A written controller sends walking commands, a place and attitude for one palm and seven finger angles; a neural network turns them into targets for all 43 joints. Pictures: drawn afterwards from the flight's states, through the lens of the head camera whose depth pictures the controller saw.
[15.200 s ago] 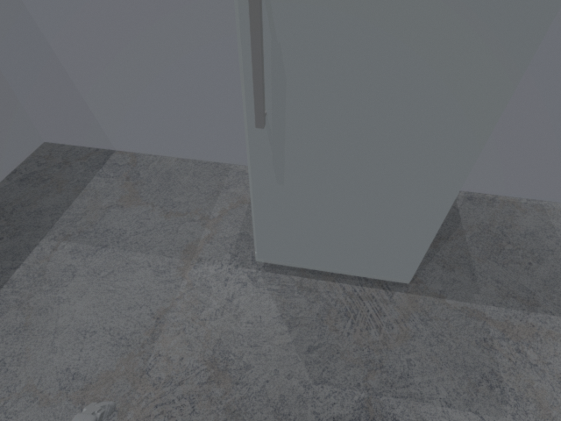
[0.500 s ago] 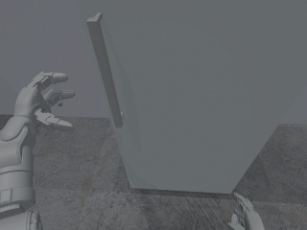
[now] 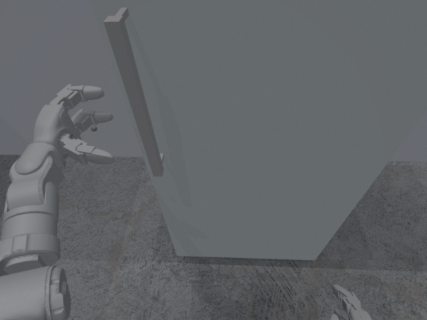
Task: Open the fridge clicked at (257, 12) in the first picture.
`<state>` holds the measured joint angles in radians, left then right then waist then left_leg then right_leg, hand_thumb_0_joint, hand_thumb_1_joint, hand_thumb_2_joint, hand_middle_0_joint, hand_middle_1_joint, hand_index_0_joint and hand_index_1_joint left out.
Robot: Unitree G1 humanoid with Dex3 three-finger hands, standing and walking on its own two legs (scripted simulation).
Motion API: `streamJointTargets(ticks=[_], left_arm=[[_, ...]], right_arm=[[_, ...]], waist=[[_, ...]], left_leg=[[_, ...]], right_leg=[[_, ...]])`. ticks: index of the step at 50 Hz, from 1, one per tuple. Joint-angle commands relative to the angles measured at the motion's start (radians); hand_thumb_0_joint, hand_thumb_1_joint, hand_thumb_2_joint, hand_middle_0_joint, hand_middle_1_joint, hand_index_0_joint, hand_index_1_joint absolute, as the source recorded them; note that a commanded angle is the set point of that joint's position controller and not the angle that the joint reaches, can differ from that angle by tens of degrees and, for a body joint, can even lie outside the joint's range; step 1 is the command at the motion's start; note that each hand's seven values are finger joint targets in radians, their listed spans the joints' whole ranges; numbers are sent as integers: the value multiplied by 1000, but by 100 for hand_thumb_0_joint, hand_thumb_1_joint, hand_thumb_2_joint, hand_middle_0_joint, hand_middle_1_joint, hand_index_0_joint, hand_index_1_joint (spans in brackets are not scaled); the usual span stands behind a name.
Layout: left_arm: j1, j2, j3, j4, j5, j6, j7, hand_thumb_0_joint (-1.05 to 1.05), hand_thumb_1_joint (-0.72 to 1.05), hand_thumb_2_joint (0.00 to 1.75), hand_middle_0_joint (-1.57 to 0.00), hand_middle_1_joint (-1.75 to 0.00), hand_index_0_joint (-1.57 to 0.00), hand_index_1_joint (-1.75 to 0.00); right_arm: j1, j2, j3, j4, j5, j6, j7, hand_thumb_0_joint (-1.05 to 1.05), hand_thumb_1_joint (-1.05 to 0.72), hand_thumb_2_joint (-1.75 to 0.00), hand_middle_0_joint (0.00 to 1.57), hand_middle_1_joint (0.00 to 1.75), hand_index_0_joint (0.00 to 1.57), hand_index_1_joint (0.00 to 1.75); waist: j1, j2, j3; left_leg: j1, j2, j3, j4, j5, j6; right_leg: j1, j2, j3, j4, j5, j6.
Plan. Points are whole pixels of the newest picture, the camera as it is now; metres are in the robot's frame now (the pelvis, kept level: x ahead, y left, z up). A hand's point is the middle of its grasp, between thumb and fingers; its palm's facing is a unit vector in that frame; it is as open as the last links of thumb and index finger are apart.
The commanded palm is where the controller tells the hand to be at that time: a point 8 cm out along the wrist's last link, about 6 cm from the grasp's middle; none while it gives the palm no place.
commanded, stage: move the hooked fingers beside the handle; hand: left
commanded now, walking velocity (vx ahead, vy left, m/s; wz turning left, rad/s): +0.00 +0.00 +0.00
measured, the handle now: (144, 109) +0.46 +0.16 +0.16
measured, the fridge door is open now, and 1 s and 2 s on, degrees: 0 0 0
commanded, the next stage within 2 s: none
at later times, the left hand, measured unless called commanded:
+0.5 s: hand (99, 128) +0.38 +0.22 +0.18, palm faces +0.05 -1.00 -0.03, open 14.0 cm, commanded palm +0.36 +0.26 +0.17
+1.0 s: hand (100, 132) +0.39 +0.23 +0.16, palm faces +0.06 -1.00 -0.03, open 14.0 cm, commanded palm +0.36 +0.27 +0.17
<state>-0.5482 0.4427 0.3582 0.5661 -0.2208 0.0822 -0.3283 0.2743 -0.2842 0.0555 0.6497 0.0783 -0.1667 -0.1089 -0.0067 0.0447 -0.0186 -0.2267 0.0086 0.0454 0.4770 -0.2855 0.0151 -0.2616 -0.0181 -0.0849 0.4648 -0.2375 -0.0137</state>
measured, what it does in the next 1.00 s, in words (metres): stands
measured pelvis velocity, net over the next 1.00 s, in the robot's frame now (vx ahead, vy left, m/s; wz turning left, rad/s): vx -0.01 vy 0.00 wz -0.02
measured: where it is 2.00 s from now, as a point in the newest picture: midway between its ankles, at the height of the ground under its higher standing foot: outside the picture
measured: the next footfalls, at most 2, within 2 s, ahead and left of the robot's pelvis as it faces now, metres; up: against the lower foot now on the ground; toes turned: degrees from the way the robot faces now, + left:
none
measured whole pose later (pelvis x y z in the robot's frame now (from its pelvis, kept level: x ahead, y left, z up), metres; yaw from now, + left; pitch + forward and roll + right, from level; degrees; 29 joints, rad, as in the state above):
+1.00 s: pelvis -0.01 +0.00 +0.00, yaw -1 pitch +2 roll +0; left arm -0.57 0.46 0.37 0.69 -0.21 0.06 -0.31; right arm 0.30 -0.29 0.05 0.64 0.08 -0.12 -0.09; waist -0.03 0.05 -0.04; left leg -0.24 0.02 0.06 0.48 -0.28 0.01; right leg -0.29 -0.01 -0.07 0.48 -0.23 -0.02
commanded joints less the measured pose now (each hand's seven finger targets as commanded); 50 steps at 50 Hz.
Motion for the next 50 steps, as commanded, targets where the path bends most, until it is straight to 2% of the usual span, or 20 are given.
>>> streamJointTargets(ticks=[1, 2, 5, 9, 15, 18, 23, 25, 26, 30, 31, 35, 36, 38, 40, 43, 45, 47, 49, 50], left_arm=[[-426, 286, 86, -206, -31, -80, 4, 0, -50, 30, -30, -120, -30, -120], [-410, 248, 61, -191, -31, -75, 4, 0, -50, 30, -30, -120, -30, -120], [-381, 274, 83, -193, -19, -71, 18, 0, -50, 30, -30, -120, -30, -120], [-402, 231, 54, -218, -11, -70, 35, 0, -50, 30, -30, -120, -30, -120], [-371, 239, 76, -286, -18, -82, 42, 0, -50, 30, -30, -120, -30, -120], [-378, 229, 69, -327, -15, -82, 46, 0, -50, 30, -30, -120, -30, -120], [-327, 192, 51, -305, -27, -48, 41, 0, -50, 30, -30, -120, -30, -120], [-334, 188, 33, -271, -22, -33, 42, 0, -50, 30, -30, -120, -30, -120], [-379, 159, 2, -274, -24, -31, 41, 0, -50, 30, -30, -120, -30, -120], [-453, 193, 2, -240, -14, -41, 54, 0, -50, 30, -30, -120, -30, -120], [-511, 191, -10, -248, -13, -53, 55, 0, -50, 30, -30, -120, -30, -120], [-569, 270, 41, -223, -2, -104, 68, 0, -50, 30, -30, -120, -30, -120], [-579, 251, 30, -242, -3, -118, 65, 0, -50, 30, -30, -120, -30, -120], [-552, 246, 33, -189, -6, -123, 61, 0, -50, 30, -30, -120, -30, -120], [-439, 261, 60, -104, -7, -108, 49, 0, -50, 30, -30, -120, -30, -120], [-375, 247, 55, 6, -13, -66, 22, 0, -50, 30, -30, -120, -30, -120], [-355, 277, 73, 25, -6, -56, 12, 0, -50, 30, -30, -120, -30, -120], [-380, 303, 91, -76, -7, -76, 10, 0, -50, 30, -30, -120, -30, -120], [-473, 283, 66, -217, -12, -124, 13, 0, -50, 30, -30, -120, -30, -120], [-488, 282, 60, -265, -18, -145, 15, 0, -50, 30, -30, -120, -30, -120]], right_arm=[[-40, -127, -48, -132, -3, -42, 1, 0, -90, -90, 20, 30, 20, 30], [-43, -123, -48, -134, -2, -40, 4, 0, -90, -90, 20, 30, 20, 30], [-35, -127, -54, -134, -3, -29, 11, 0, -90, -90, 20, 30, 20, 30], [-31, -121, -57, -136, -3, -21, 17, 0, -90, -90, 20, 30, 20, 30], [-43, -117, -58, -150, -5, -11, 19, 0, -90, -90, 20, 30, 20, 30], [-56, -110, -55, -151, -5, -15, 18, 0, -90, -90, 20, 30, 20, 30], [-74, -108, -54, -153, 0, -12, 15, 0, -90, -90, 20, 30, 20, 30], [-77, -114, -51, -146, 4, -5, 11, 0, -90, -90, 20, 30, 20, 30], [-82, -111, -47, -146, 6, -6, 9, 0, -90, -90, 20, 30, 20, 30], [-81, -116, -45, -137, 6, -1, -2, 0, -90, -90, 20, 30, 20, 30], [-83, -113, -42, -136, 5, -4, -4, 0, -90, -90, 20, 30, 20, 30], [-66, -115, -41, -125, -2, -9, -8, 0, -90, -90, 20, 30, 20, 30], [-71, -108, -38, -130, -3, -13, -7, 0, -90, -90, 20, 30, 20, 30], [-69, -107, -36, -127, -4, -19, -4, 0, -90, -90, 20, 30, 20, 30], [-54, -117, -40, -124, -3, -13, 2, 0, -90, -90, 20, 30, 20, 30], [-45, -130, -42, -125, 6, -3, 6, 0, -90, -90, 20, 30, 20, 30], [-37, -139, -49, -131, 6, 6, 10, 0, -90, -90, 20, 30, 20, 30], [-44, -133, -53, -155, 6, 7, 14, 0, -90, -90, 20, 30, 20, 30], [-46, -124, -55, -168, 1, -3, 14, 0, -90, -90, 20, 30, 20, 30], [-47, -122, -56, -171, -1, -6, 14, 0, -90, -90, 20, 30, 20, 30]], waist=[[4, -22, -322], [3, -18, -317], [16, -10, -316], [7, 18, -310], [18, -34, -333], [17, 33, -328], [13, -16, -285], [4, -37, -238], [-9, -13, -219], [-21, -39, -216], [-28, 0, -229], [-20, -8, -310], [-19, 33, -340], [-11, 30, -326], [8, -32, -312], [3, -72, -213], [9, -83, -199], [15, -39, -260], [2, 8, -334], [-2, -3, -346]], left_leg=[[103, 7, -55, -36, 337, 17], [103, 6, -51, -35, 346, 17], [101, 11, -45, -30, 393, 15], [108, 13, -48, -31, 404, 10], [118, 15, -42, -34, 412, 17], [131, 10, -42, -37, 410, 12], [112, 8, -37, -44, 349, 16], [90, 10, -36, -51, 290, 19], [88, 8, -39, -56, 267, 19], [80, 7, -48, -54, 196, 24], [88, 4, -48, -56, 183, 24], [97, 2, -55, -45, 204, 24], [115, -1, -53, -46, 232, 22], [100, -3, -53, -49, 232, 20], [70, 2, -47, -48, 255, 22], [-4, 3, -35, -57, 207, 21], [-16, 5, -32, -54, 202, 23], [4, 1, -28, -47, 230, 24], [65, 1, -34, -37, 264, 26], [84, 7, -34, -30, 280, 29]], right_leg=[[130, 4, 43, -15, 336, -16], [126, 4, 42, -10, 347, -16], [136, 0, 43, -4, 382, -17], [115, 4, 39, -1, 376, -17], [152, 6, 43, -2, 396, -16], [147, 4, 45, -3, 388, -19], [132, 5, 42, -16, 357, -15], [106, 4, 42, -28, 303, -14], [88, 4, 42, -33, 282, -14], [61, 3, 50, -48, 199, -13], [61, 1, 55, -50, 186, -13], [112, 1, 62, -41, 204, -15], [129, 0, 62, -34, 237, -17], [134, 0, 61, -33, 251, -18], [152, 0, 57, -27, 286, -17], [113, -5, 54, -32, 266, -12], [104, -6, 56, -31, 253, -12], [133, -5, 64, -21, 281, -12], [143, 0, 67, -15, 302, -15], [145, 3, 68, -14, 310, -14]])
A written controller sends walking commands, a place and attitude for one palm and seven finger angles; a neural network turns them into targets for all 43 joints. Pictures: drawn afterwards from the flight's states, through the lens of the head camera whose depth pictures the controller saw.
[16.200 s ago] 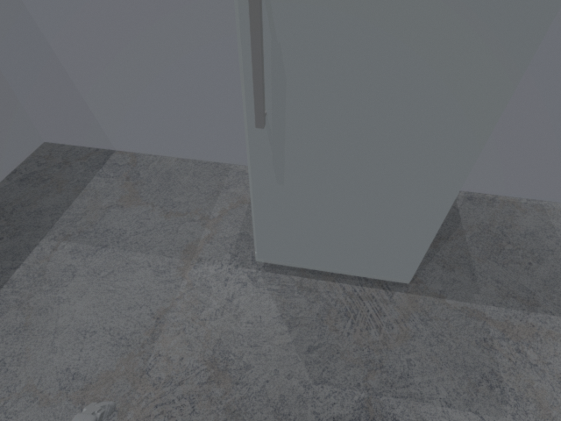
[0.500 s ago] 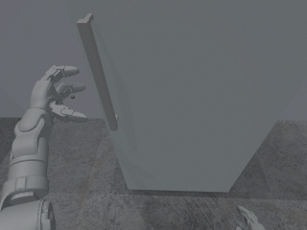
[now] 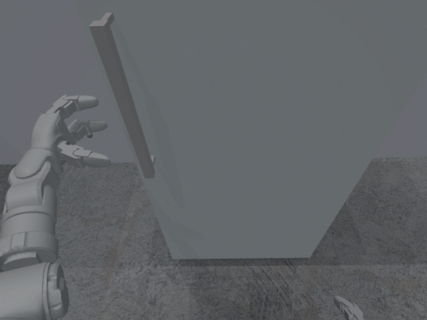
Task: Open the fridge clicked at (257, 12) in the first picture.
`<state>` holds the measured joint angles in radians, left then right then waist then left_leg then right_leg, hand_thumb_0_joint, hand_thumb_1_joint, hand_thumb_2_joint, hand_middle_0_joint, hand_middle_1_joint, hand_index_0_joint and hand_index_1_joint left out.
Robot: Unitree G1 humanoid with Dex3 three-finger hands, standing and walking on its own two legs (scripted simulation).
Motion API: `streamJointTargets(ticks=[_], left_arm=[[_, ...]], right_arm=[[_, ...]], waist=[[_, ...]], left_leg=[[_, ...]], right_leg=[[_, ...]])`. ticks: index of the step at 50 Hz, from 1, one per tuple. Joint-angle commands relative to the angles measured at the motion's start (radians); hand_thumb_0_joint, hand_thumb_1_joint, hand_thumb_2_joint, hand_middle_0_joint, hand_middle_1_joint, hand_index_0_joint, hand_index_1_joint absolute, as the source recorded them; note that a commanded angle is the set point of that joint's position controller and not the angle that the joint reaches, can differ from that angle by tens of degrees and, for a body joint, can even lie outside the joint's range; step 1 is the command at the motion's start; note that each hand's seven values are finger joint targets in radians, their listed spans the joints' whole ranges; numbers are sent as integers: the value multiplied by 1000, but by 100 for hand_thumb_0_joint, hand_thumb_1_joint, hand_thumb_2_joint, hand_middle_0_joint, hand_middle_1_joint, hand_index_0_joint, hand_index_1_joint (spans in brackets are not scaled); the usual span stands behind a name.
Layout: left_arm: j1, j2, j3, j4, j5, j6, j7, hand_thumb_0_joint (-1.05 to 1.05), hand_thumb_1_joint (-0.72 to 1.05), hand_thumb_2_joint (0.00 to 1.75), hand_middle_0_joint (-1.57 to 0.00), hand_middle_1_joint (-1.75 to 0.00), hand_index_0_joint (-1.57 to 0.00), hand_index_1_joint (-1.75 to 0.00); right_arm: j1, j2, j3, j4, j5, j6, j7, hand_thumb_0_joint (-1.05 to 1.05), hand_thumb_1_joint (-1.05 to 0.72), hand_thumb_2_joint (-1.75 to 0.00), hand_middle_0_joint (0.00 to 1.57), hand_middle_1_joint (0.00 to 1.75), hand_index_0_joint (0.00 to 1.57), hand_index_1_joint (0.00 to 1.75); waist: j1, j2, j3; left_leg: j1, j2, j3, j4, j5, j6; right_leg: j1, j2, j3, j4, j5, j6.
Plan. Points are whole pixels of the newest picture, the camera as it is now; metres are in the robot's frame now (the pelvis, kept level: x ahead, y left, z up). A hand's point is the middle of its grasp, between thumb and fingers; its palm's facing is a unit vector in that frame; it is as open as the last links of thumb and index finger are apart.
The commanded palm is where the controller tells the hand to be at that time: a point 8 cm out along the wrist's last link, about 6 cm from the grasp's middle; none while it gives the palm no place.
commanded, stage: move the hooked fingers beside the handle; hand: left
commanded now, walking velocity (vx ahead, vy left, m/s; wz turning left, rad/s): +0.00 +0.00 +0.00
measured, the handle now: (133, 111) +0.47 +0.17 +0.16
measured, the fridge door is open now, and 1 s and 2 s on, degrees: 0 0 0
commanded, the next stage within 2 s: none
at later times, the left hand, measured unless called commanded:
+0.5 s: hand (85, 130) +0.39 +0.24 +0.18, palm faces +0.08 -1.00 -0.01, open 14.0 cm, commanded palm +0.36 +0.29 +0.17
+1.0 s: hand (92, 128) +0.40 +0.23 +0.18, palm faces +0.06 -1.00 -0.04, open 14.0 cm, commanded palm +0.37 +0.27 +0.17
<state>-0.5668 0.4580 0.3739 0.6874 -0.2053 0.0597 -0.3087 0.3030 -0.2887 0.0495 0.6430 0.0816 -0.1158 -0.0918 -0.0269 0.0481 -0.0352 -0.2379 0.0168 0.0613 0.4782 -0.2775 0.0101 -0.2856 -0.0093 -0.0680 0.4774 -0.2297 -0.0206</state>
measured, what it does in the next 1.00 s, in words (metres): stands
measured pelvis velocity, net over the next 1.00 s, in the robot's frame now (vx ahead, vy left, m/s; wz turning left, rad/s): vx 0.01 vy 0.01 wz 0.01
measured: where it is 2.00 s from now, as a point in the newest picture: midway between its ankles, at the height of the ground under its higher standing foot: outside the picture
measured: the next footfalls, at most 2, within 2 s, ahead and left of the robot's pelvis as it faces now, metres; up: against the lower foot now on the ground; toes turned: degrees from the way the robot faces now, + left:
none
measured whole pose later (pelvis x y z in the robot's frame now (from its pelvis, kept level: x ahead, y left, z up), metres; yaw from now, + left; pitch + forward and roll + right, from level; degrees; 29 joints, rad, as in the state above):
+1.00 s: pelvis +0.01 +0.01 +0.00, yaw +0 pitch +2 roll +0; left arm -0.53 0.39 0.33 0.51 -0.21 0.08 -0.26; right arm 0.28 -0.27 0.05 0.63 0.07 -0.12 -0.09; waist -0.01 0.05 -0.03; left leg -0.21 0.01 0.06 0.47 -0.28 0.02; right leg -0.25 -0.02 -0.07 0.46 -0.23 -0.01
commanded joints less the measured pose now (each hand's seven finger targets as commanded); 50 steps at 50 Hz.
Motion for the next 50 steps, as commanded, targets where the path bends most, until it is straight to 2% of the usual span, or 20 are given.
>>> streamJointTargets(ticks=[1, 4, 5, 8, 10, 13, 16, 20, 22, 25, 26, 28, 34, 36, 39, 40, 42, 45, 46, 50], left_arm=[[-500, 298, 72, -426, -36, -141, -3, 0, -50, 30, -30, -120, -30, -120], [-487, 268, 72, -455, -49, -161, 0, 0, -50, 30, -30, -120, -30, -120], [-449, 279, 81, -418, -50, -144, -2, 0, -50, 30, -30, -120, -30, -120], [-360, 201, 24, -226, -49, -61, -16, 0, -50, 30, -30, -120, -30, -120], [-324, 174, -10, -184, -33, -15, -24, 0, -50, 30, -30, -120, -30, -120], [-328, 185, -2, -263, -34, -6, -17, 0, -50, 30, -30, -120, -30, -120], [-393, 230, 44, -377, -50, -63, 6, 0, -50, 30, -30, -120, -30, -120], [-481, 298, 93, -447, -39, -124, 44, 0, -50, 30, -30, -120, -30, -120], [-482, 266, 66, -394, -23, -113, 46, 0, -50, 30, -30, -120, -30, -120], [-368, 262, 65, -253, -11, -60, 24, 0, -50, 30, -30, -120, -30, -120], [-374, 210, 16, -231, -13, -42, 9, 0, -50, 30, -30, -120, -30, -120], [-382, 151, -38, -240, -24, -19, -15, 0, -50, 30, -30, -120, -30, -120], [-427, 169, 2, -414, -66, -66, -5, 0, -50, 30, -30, -120, -30, -120], [-427, 215, 42, -440, -59, -79, 20, 0, -50, 30, -30, -120, -30, -120], [-428, 189, 18, -388, -33, -64, 53, 0, -50, 30, -30, -120, -30, -120], [-431, 228, 35, -379, -18, -59, 61, 0, -50, 30, -30, -120, -30, -120], [-387, 233, 52, -337, -9, -37, 67, 0, -50, 30, -30, -120, -30, -120], [-391, 208, 24, -389, -8, -41, 54, 0, -50, 30, -30, -120, -30, -120], [-389, 168, -4, -408, -17, -44, 44, 0, -50, 30, -30, -120, -30, -120], [-365, 124, -31, -413, -44, -44, 26, 0, -50, 30, -30, -120, -30, -120]], right_arm=[[-71, -117, -51, -159, -7, -61, -6, 0, -90, -90, 20, 30, 20, 30], [-70, -108, -48, -146, -9, -77, -12, 0, -90, -90, 20, 30, 20, 30], [-65, -115, -49, -138, -8, -76, -13, 0, -90, -90, 20, 30, 20, 30], [-62, -123, -43, -111, 2, -73, -15, 0, -90, -90, 20, 30, 20, 30], [-62, -130, -46, -117, 7, -65, -10, 0, -90, -90, 20, 30, 20, 30], [-73, -127, -49, -144, 3, -62, -1, 0, -90, -90, 20, 30, 20, 30], [-81, -119, -49, -157, -3, -62, 0, 0, -90, -90, 20, 30, 20, 30], [-85, -112, -42, -145, -12, -71, -9, 0, -90, -90, 20, 30, 20, 30], [-87, -103, -35, -134, -11, -72, -12, 0, -90, -90, 20, 30, 20, 30], [-79, -115, -35, -127, -5, -61, -11, 0, -90, -90, 20, 30, 20, 30], [-85, -112, -33, -129, 0, -58, -12, 0, -90, -90, 20, 30, 20, 30], [-83, -114, -35, -141, 3, -58, -9, 0, -90, -90, 20, 30, 20, 30], [-91, -111, -47, -154, -3, -66, -5, 0, -90, -90, 20, 30, 20, 30], [-93, -109, -44, -145, -8, -64, -4, 0, -90, -90, 20, 30, 20, 30], [-93, -105, -38, -130, -7, -60, -6, 0, -90, -90, 20, 30, 20, 30], [-86, -113, -42, -125, -8, -55, -7, 0, -90, -90, 20, 30, 20, 30], [-91, -107, -39, -132, -8, -50, -7, 0, -90, -90, 20, 30, 20, 30], [-91, -106, -42, -146, -9, -48, -5, 0, -90, -90, 20, 30, 20, 30], [-96, -101, -40, -151, -7, -50, -3, 0, -90, -90, 20, 30, 20, 30], [-92, -106, -45, -146, -5, -55, -2, 0, -90, -90, 20, 30, 20, 30]], waist=[[17, 25, -363], [14, 70, -370], [17, 9, -341], [6, -19, -165], [14, 7, -144], [24, -11, -225], [24, -61, -298], [25, -32, -333], [15, 32, -293], [26, 11, -218], [13, 20, -196], [8, 32, -214], [16, -43, -334], [26, -16, -325], [18, -1, -244], [19, -17, -247], [32, 17, -232], [31, 28, -296], [27, 38, -308], [21, -39, -307]], left_leg=[[115, -4, -54, -34, 277, 33], [152, -5, -58, -37, 298, 27], [130, 0, -57, -37, 287, 31], [44, -2, -56, -65, 182, 28], [34, -2, -52, -65, 173, 26], [54, -4, -63, -49, 226, 24], [87, 0, -69, -41, 249, 26], [116, 1, -68, -39, 272, 27], [110, -4, -62, -48, 260, 24], [63, -1, -56, -55, 237, 24], [59, -3, -52, -57, 234, 24], [72, -2, -60, -47, 255, 20], [140, 1, -77, -25, 323, 20], [138, 1, -79, -34, 322, 17], [99, 0, -76, -51, 276, 15], [94, 2, -75, -51, 272, 17], [76, -4, -66, -58, 262, 18], [121, 1, -67, -48, 341, 15], [138, 2, -65, -45, 372, 15], [154, 10, -72, -38, 383, 15]], right_leg=[[181, -1, 54, -28, 303, -8], [180, 2, 46, -31, 308, -11], [180, 1, 44, -36, 302, -9], [93, 0, 32, -59, 214, -6], [74, -6, 31, -58, 190, -10], [99, -6, 28, -36, 232, -13], [132, 2, 32, -32, 249, -8], [165, 2, 45, -30, 271, -7], [149, -1, 45, -37, 268, -9], [133, -5, 38, -45, 254, -13], [116, -6, 35, -45, 258, -12], [99, -5, 29, -38, 270, -15], [130, 4, 24, -22, 309, -11], [138, 4, 28, -26, 299, -12], [110, 2, 23, -34, 256, -12], [118, 1, 24, -37, 247, -12], [131, -2, 31, -41, 251, -13], [161, -1, 27, -30, 311, -17], [165, 0, 27, -27, 337, -16], [147, 7, 19, -29, 338, -12]])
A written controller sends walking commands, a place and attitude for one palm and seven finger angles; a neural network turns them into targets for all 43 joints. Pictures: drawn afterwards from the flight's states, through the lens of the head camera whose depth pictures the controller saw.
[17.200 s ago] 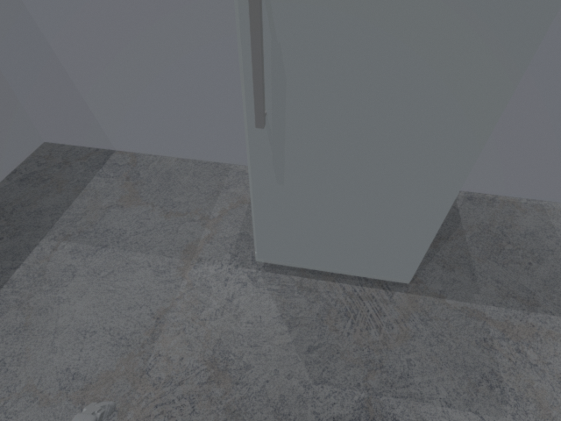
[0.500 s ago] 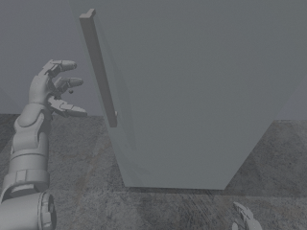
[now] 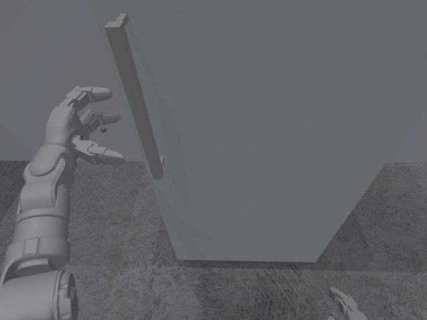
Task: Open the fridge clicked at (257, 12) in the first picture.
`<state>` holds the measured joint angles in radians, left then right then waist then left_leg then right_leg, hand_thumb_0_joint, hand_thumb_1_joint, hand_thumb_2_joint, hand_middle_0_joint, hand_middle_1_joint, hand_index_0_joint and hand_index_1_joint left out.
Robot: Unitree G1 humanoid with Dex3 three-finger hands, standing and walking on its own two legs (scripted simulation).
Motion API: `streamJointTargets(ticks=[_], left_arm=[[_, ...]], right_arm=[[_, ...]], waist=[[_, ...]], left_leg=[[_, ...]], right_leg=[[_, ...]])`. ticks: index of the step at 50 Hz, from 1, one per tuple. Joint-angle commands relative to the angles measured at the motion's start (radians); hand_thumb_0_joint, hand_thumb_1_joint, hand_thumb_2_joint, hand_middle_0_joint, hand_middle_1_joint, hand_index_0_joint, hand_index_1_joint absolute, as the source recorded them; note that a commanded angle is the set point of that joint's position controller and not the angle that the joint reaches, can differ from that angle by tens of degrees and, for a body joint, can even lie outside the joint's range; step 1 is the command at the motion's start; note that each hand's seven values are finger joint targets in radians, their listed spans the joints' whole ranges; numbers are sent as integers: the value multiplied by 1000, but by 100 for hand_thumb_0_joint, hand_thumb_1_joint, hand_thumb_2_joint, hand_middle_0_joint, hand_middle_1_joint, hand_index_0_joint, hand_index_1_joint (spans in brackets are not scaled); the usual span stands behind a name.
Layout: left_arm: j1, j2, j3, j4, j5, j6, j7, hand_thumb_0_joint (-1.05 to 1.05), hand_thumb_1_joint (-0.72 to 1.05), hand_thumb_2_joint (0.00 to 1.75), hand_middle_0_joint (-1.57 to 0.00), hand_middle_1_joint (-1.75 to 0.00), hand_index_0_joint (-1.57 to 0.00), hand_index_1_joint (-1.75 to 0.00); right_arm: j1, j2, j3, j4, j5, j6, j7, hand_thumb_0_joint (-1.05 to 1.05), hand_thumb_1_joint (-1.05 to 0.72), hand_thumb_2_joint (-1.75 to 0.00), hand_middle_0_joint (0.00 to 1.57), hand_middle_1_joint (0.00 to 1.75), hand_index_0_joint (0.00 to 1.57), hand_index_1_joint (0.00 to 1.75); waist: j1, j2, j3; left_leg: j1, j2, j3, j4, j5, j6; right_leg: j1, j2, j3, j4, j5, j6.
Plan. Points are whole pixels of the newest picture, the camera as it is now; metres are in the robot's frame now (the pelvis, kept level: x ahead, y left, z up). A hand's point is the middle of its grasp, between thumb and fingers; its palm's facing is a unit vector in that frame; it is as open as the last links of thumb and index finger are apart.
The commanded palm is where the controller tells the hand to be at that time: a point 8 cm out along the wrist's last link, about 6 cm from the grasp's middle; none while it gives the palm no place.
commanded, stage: move the hooked fingers beside the handle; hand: left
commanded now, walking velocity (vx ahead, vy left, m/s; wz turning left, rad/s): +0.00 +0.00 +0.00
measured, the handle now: (144, 113) +0.46 +0.16 +0.16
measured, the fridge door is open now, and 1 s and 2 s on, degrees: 0 0 0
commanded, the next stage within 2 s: feel for the door with the fingertips in 1.26 s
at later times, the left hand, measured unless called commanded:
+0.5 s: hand (97, 136) +0.38 +0.22 +0.18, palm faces +0.04 -1.00 -0.03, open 14.0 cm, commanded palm +0.35 +0.27 +0.17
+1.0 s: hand (96, 137) +0.37 +0.22 +0.18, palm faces +0.03 -1.00 +0.00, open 14.0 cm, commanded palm +0.35 +0.28 +0.17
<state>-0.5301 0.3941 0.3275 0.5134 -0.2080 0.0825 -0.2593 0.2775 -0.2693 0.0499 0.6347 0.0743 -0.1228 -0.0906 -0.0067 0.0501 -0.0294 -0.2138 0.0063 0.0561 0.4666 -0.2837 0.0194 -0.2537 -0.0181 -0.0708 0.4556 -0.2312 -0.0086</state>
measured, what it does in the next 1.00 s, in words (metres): stands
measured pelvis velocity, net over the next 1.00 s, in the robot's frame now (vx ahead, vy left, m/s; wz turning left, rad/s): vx -0.01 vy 0.00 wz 0.00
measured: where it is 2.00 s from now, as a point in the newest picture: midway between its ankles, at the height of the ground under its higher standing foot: outside the picture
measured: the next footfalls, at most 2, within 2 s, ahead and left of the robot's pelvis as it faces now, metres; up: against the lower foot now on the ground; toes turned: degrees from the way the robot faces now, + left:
none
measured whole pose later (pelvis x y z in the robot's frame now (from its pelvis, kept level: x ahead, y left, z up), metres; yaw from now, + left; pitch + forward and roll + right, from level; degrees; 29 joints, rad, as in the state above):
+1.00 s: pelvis -0.01 +0.00 +0.00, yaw +0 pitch +1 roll +0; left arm -0.50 0.39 0.35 0.52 -0.24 0.03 -0.32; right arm 0.30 -0.28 0.05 0.65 0.08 -0.13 -0.10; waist 0.00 0.04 -0.03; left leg -0.23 0.01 0.05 0.49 -0.28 0.02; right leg -0.26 -0.01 -0.07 0.46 -0.22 -0.01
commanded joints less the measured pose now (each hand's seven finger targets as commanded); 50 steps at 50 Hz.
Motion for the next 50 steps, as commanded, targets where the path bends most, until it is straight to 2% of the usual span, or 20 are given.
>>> streamJointTargets(ticks=[1, 3, 5, 8, 11, 13, 17, 19, 21, 23, 25, 26, 27, 31, 37, 39, 42, 45, 47, 50], left_arm=[[-411, 184, 16, -234, -45, -60, -22, 0, -50, 30, -30, -120, -30, -120], [-361, 200, 45, -203, -44, -39, -13, 0, -50, 30, -30, -120, -30, -120], [-290, 282, 118, -173, -32, -20, 3, 0, -50, 30, -30, -120, -30, -120], [-352, 295, 114, -187, -19, -17, 11, 0, -50, 30, -30, -120, -30, -120], [-448, 312, 103, -328, -11, -70, 6, 0, -50, 30, -30, -120, -30, -120], [-465, 318, 113, -361, -23, -103, -6, 0, -50, 30, -30, -120, -30, -120], [-418, 270, 81, -205, -54, -82, -53, 0, -50, 30, -30, -120, -30, -120], [-369, 240, 51, -86, -56, -35, -71, 0, -50, 30, -30, -120, -30, -120], [-378, 189, -12, -58, -43, -1, -80, 0, -50, 30, -30, -120, -30, -120], [-402, 201, -8, -86, -38, 7, -69, 0, -50, 30, -30, -120, -30, -120], [-430, 231, 13, -118, -42, -23, -52, 0, -50, 30, -30, -120, -30, -120], [-448, 298, 78, -175, -45, -49, -40, 0, -50, 30, -30, -120, -30, -120], [-482, 306, 88, -228, -48, -76, -31, 0, -50, 30, -30, -120, -30, -120], [-505, 399, 175, -297, -34, -155, 5, 0, -50, 30, -30, -120, -30, -120], [-362, 297, 78, 7, -19, -41, -57, 0, -50, 30, -30, -120, -30, -120], [-369, 265, 42, 11, -26, -18, -84, 0, -50, 30, -30, -120, -30, -120], [-446, 249, 22, -157, -49, -61, -100, 0, -50, 30, -30, -120, -30, -120], [-481, 318, 96, -291, -72, -133, -73, 0, -50, 30, -30, -120, -30, -120], [-514, 318, 107, -302, -70, -149, -52, 0, -50, 30, -30, -120, -30, -120], [-437, 342, 126, -171, -39, -106, -26, 0, -50, 30, -30, -120, -30, -120]], right_arm=[[-68, -126, -45, -133, 4, -49, -4, 0, -90, -90, 20, 30, 20, 30], [-73, -126, -45, -129, 3, -43, -2, 0, -90, -90, 20, 30, 20, 30], [-74, -135, -48, -129, 2, -30, 0, 0, -90, -90, 20, 30, 20, 30], [-81, -128, -42, -138, 4, -20, -3, 0, -90, -90, 20, 30, 20, 30], [-92, -119, -42, -159, -1, -28, -7, 0, -90, -90, 20, 30, 20, 30], [-88, -112, -40, -159, -3, -37, -12, 0, -90, -90, 20, 30, 20, 30], [-77, -123, -39, -127, 7, -46, -22, 0, -90, -90, 20, 30, 20, 30], [-77, -134, -36, -116, 15, -42, -24, 0, -90, -90, 20, 30, 20, 30], [-83, -136, -34, -121, 18, -37, -19, 0, -90, -90, 20, 30, 20, 30], [-85, -137, -38, -132, 17, -36, -14, 0, -90, -90, 20, 30, 20, 30], [-79, -139, -43, -134, 12, -33, -12, 0, -90, -90, 20, 30, 20, 30], [-79, -138, -45, -144, 7, -35, -10, 0, -90, -90, 20, 30, 20, 30], [-83, -133, -45, -150, 4, -38, -11, 0, -90, -90, 20, 30, 20, 30], [-85, -119, -38, -143, -6, -48, -13, 0, -90, -90, 20, 30, 20, 30], [-62, -141, -35, -123, 14, -36, -13, 0, -90, -90, 20, 30, 20, 30], [-53, -148, -39, -132, 15, -34, -12, 0, -90, -90, 20, 30, 20, 30], [-64, -141, -45, -159, 11, -43, -9, 0, -90, -90, 20, 30, 20, 30], [-61, -137, -48, -155, 1, -57, -9, 0, -90, -90, 20, 30, 20, 30], [-65, -129, -44, -141, 0, -64, -11, 0, -90, -90, 20, 30, 20, 30], [-54, -138, -41, -113, 1, -57, -11, 0, -90, -90, 20, 30, 20, 30]], waist=[[-2, -33, -293], [10, -37, -261], [34, -72, -249], [15, -51, -222], [10, 46, -318], [5, 51, -366], [-14, -40, -261], [-17, -38, -161], [-20, 1, -137], [-16, 16, -177], [-16, -58, -219], [1, -60, -286], [-1, -62, -335], [17, 13, -385], [-5, -17, -142], [-14, -12, -161], [-15, -8, -287], [-1, -33, -364], [-7, 2, -349], [2, 6, -241]], left_leg=[[121, 19, -67, -32, 376, 5], [89, 13, -59, -38, 333, 6], [54, 11, -51, -42, 309, 10], [30, 6, -46, -50, 260, 15], [99, 3, -45, -36, 326, 18], [136, 1, -45, -24, 364, 18], [92, 8, -43, -36, 277, 22], [36, 5, -47, -46, 194, 19], [29, 2, -46, -46, 183, 18], [32, 0, -53, -36, 184, 17], [40, 6, -58, -29, 199, 20], [49, 3, -64, -28, 213, 20], [67, 0, -59, -23, 234, 23], [86, 1, -51, -29, 282, 21], [-20, 7, -40, -60, 168, 19], [-9, 7, -42, -49, 162, 19], [59, 7, -53, -27, 229, 20], [104, 11, -65, -18, 276, 19], [107, 6, -63, -26, 266, 18], [50, 9, -61, -45, 217, 14]], right_leg=[[106, 16, 20, -9, 333, -24], [104, 13, 22, -13, 317, -23], [126, 9, 28, -16, 312, -22], [117, 5, 37, -24, 282, -18], [158, 5, 48, -14, 338, -24], [181, 9, 50, -11, 379, -23], [125, 14, 38, -31, 316, -17], [64, 9, 35, -44, 233, -17], [34, 2, 34, -44, 209, -19], [32, 1, 36, -38, 195, -21], [54, 4, 35, -35, 202, -19], [96, 6, 43, -28, 218, -19], [127, 7, 49, -21, 246, -16], [193, 8, 60, -12, 301, -16], [74, 3, 44, -43, 206, -17], [48, 4, 42, -42, 189, -19], [85, 10, 42, -22, 241, -23], [124, 18, 44, -16, 268, -23], [122, 18, 46, -21, 265, -21], [86, 13, 39, -35, 206, -22]])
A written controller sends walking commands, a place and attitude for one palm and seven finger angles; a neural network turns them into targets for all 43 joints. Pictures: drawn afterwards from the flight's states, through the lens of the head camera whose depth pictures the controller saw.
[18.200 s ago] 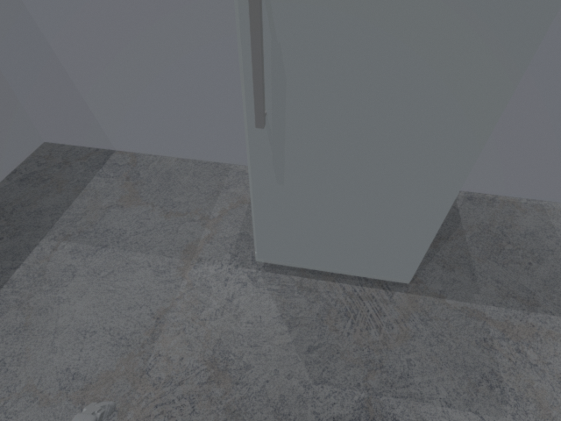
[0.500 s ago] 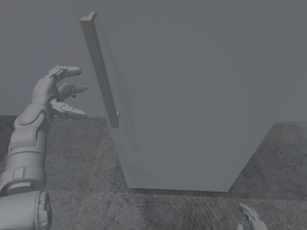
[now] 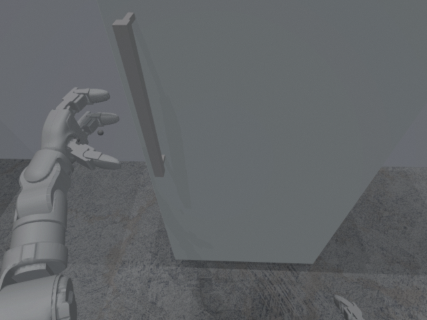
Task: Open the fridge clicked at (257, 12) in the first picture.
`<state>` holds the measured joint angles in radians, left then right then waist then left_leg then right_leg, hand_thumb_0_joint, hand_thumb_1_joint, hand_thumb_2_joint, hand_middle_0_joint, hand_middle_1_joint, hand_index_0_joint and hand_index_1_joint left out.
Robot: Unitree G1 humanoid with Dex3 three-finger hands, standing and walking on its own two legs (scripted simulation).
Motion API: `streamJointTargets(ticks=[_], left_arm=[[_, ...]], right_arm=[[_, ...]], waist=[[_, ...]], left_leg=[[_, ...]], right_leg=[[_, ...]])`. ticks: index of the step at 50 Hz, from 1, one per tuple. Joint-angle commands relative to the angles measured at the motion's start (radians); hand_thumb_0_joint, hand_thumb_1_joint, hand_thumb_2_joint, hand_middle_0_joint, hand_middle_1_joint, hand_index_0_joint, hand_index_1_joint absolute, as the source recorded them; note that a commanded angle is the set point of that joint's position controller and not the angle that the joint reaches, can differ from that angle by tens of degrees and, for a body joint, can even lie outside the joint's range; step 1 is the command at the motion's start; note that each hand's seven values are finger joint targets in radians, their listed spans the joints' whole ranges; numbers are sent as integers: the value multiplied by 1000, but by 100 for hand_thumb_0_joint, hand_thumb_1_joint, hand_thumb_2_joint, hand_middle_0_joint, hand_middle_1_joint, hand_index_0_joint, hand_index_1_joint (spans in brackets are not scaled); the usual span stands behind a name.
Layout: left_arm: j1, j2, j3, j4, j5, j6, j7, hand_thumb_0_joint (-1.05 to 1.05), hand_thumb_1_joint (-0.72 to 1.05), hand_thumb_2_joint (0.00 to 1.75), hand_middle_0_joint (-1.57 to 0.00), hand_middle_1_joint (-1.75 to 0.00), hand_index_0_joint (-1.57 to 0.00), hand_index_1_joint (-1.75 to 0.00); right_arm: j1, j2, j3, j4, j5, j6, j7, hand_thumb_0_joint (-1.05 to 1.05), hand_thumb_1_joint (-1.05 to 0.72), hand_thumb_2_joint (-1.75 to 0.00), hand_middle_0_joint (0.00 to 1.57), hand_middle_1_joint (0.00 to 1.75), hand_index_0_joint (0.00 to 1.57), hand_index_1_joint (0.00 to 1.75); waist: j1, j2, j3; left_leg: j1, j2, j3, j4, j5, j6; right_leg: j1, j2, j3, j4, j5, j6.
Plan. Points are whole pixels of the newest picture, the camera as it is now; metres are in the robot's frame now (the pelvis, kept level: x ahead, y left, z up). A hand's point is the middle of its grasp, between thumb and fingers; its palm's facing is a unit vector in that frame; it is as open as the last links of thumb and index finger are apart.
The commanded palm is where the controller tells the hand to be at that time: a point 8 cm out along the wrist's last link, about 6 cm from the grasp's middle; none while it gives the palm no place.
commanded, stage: move the hooked fingers beside the handle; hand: left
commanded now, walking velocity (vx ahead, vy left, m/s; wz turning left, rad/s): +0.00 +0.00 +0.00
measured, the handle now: (147, 110) +0.47 +0.16 +0.16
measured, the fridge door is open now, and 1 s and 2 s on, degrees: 0 0 0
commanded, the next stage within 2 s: feel for the door with the fingertips in 0.26 s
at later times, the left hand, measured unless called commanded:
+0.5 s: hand (108, 131) +0.39 +0.22 +0.17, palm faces +0.02 -1.00 -0.03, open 14.0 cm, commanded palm +0.37 +0.25 +0.17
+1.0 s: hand (120, 127) +0.39 +0.19 +0.18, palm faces +0.05 -1.00 -0.02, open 14.0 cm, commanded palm +0.37 +0.24 +0.17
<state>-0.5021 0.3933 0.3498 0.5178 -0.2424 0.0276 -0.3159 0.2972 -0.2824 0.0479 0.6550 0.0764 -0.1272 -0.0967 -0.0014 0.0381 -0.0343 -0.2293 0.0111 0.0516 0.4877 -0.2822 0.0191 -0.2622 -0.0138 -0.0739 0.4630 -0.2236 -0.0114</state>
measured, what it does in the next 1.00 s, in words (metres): stands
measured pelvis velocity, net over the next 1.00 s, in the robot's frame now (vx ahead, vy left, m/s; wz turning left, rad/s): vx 0.00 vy -0.01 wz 0.01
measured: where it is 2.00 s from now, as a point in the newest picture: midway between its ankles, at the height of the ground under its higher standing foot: outside the picture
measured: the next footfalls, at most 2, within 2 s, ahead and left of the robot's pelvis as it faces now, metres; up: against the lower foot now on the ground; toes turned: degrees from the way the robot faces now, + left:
none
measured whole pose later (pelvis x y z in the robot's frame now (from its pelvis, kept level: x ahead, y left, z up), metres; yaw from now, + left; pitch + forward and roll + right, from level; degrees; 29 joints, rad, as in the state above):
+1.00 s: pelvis +0.00 -0.01 +0.00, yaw +0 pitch +0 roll +0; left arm -0.54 0.35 0.27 0.48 -0.21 0.14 -0.21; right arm 0.23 -0.27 0.05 0.65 0.08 -0.08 -0.10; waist 0.01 0.05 -0.03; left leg -0.19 0.02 0.04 0.46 -0.27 0.01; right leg -0.23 -0.01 -0.08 0.45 -0.22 -0.02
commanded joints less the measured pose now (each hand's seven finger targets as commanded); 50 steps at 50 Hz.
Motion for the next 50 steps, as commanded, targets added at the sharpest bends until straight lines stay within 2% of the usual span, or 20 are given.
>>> streamJointTargets(ticks=[1, 3, 6, 8, 11, 13, 15, 17, 20, 22, 25, 27, 30, 35, 40, 41, 42, 44, 46, 50], left_arm=[[-450, 310, 76, -110, 3, -25, 31, 0, -50, 30, -30, -120, -30, -120], [-468, 275, 32, -68, 19, 8, 30, 0, -50, 30, -30, -120, -30, -120], [-424, 290, 50, -157, 18, 5, 16, 0, -50, 30, -30, -120, -30, -120], [-463, 268, 40, -246, -1, -24, 10, 0, -50, 30, -30, -120, -30, -120], [-435, 283, 72, -245, -30, -46, 4, 0, -50, 30, -30, -120, -30, -120], [-460, 253, 46, -215, -22, -34, 12, 0, -50, 30, -30, -120, -30, -120], [-419, 287, 67, -167, -3, -9, 24, 0, -50, 30, -30, -120, -30, -120], [-460, 247, 18, -160, 14, 14, 31, 0, -50, 30, -30, -120, -30, -120], [-478, 222, -6, -264, 13, 3, 35, 0, -50, 30, -30, -120, -30, -120], [-518, 168, -45, -333, -3, -15, 34, 0, -50, 30, -30, -120, -30, -120], [-488, 143, -46, -334, -19, -27, 51, 0, -50, 30, -30, -120, -30, -120], [-459, 103, -63, -300, -15, -6, 71, 0, -50, 30, -30, -120, -30, -120], [-347, 171, 16, -223, 10, 45, 113, 0, -50, 30, -30, -120, -30, -120], [-368, 162, 10, -359, 31, 53, 153, 0, -50, 30, -30, -120, -30, -120], [-442, 180, 5, -382, 25, 10, 142, 0, -50, 30, -30, -120, -30, -120], [-448, 153, -13, -354, 21, 15, 135, 0, -50, 30, -30, -120, -30, -120], [-464, 178, 0, -332, 23, 18, 133, 0, -50, 30, -30, -120, -30, -120], [-481, 122, -56, -301, 25, 32, 117, 0, -50, 30, -30, -120, -30, -120], [-460, 128, -55, -255, 23, 50, 105, 0, -50, 30, -30, -120, -30, -120], [-482, 161, -35, -177, 11, 58, 94, 0, -50, 30, -30, -120, -30, -120]], right_arm=[[-81, -121, -33, -132, 3, -48, -6, 0, -90, -90, 20, 30, 20, 30], [-75, -125, -35, -131, 5, -42, -5, 0, -90, -90, 20, 30, 20, 30], [-83, -122, -42, -167, 2, -41, 3, 0, -90, -90, 20, 30, 20, 30], [-88, -115, -42, -179, -2, -48, 6, 0, -90, -90, 20, 30, 20, 30], [-87, -117, -41, -172, 0, -48, 4, 0, -90, -90, 20, 30, 20, 30], [-89, -115, -38, -160, 2, -48, 1, 0, -90, -90, 20, 30, 20, 30], [-85, -123, -40, -152, 3, -42, 2, 0, -90, -90, 20, 30, 20, 30], [-89, -116, -34, -150, 6, -33, 1, 0, -90, -90, 20, 30, 20, 30], [-94, -113, -40, -168, 1, -37, 5, 0, -90, -90, 20, 30, 20, 30], [-103, -104, -39, -172, 0, -46, 5, 0, -90, -90, 20, 30, 20, 30], [-102, -104, -41, -155, -3, -52, 6, 0, -90, -90, 20, 30, 20, 30], [-108, -99, -40, -143, -3, -48, 10, 0, -90, -90, 20, 30, 20, 30], [-118, -106, -42, -140, -5, -24, 17, 0, -90, -90, 20, 30, 20, 30], [-152, -88, -39, -181, -8, -2, 24, 0, -90, -90, 20, 30, 20, 30], [-141, -90, -39, -166, -6, -1, 8, 0, -90, -90, 20, 30, 20, 30], [-144, -88, -38, -163, -6, -2, 4, 0, -90, -90, 20, 30, 20, 30], [-138, -91, -38, -154, -4, -1, -1, 0, -90, -90, 20, 30, 20, 30], [-139, -88, -33, -148, -1, -2, -4, 0, -90, -90, 20, 30, 20, 30], [-140, -93, -34, -146, 2, 0, -4, 0, -90, -90, 20, 30, 20, 30], [-129, -104, -36, -143, 4, 6, -8, 0, -90, -90, 20, 30, 20, 30]], waist=[[-12, 17, -169], [-20, 27, -143], [8, 61, -280], [3, 38, -351], [3, -55, -325], [-9, -22, -260], [0, -11, -219], [-14, 55, -192], [-9, 42, -285], [-17, 49, -336], [-12, -12, -331], [-9, 2, -287], [30, -49, -240], [37, -26, -293], [3, -50, -294], [-2, -29, -272], [-7, -35, -260], [-18, 14, -241], [-14, 22, -225], [-17, -58, -221]], left_leg=[[33, 4, -54, -77, 187, 16], [20, 4, -57, -82, 161, 14], [84, 2, -52, -60, 278, 12], [126, 4, -60, -48, 332, 7], [106, 10, -56, -52, 321, 12], [97, 9, -58, -61, 289, 9], [76, 10, -54, -64, 267, 10], [66, 4, -53, -70, 244, 7], [123, 9, -63, -55, 316, 6], [172, 8, -70, -44, 366, 1], [180, 14, -75, -42, 384, -3], [158, 11, -70, -51, 373, -6], [83, 5, -56, -64, 313, 0], [97, 4, -40, -64, 360, 5], [125, 5, -33, -61, 337, 15], [119, 2, -30, -66, 314, 16], [110, 0, -31, -66, 288, 17], [121, -3, -34, -67, 283, 15], [110, -4, -33, -68, 267, 16], [82, -4, -41, -68, 218, 20]], right_leg=[[70, 8, 41, -48, 180, -18], [41, 6, 36, -52, 145, -20], [113, 4, 40, -25, 254, -27], [135, 9, 36, -15, 300, -27], [142, 16, 36, -17, 309, -18], [97, 16, 32, -26, 271, -19], [81, 12, 35, -34, 241, -20], [60, 9, 34, -38, 217, -23], [96, 10, 30, -26, 260, -27], [99, 14, 30, -20, 295, -25], [100, 20, 20, -20, 300, -23], [85, 18, 17, -20, 296, -21], [114, 12, 22, -25, 275, -21], [177, 5, 33, -16, 339, -20], [173, 13, 41, -30, 343, -14], [159, 12, 42, -35, 329, -13], [153, 12, 44, -42, 309, -12], [124, 11, 40, -46, 296, -17], [117, 8, 41, -52, 282, -16], [110, 8, 40, -60, 231, -13]])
